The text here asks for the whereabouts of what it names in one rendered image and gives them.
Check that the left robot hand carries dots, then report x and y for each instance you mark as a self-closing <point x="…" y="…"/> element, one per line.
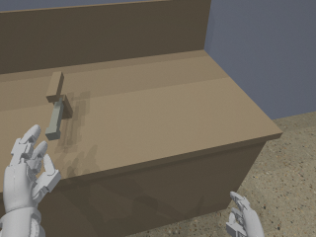
<point x="21" y="187"/>

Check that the tap lever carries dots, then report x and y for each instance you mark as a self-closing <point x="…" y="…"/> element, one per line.
<point x="53" y="131"/>

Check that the robot left forearm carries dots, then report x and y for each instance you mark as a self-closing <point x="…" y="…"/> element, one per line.
<point x="22" y="222"/>

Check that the right robot hand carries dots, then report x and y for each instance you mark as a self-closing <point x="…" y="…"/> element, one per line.
<point x="248" y="219"/>

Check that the counter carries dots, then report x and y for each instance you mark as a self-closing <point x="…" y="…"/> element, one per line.
<point x="153" y="131"/>

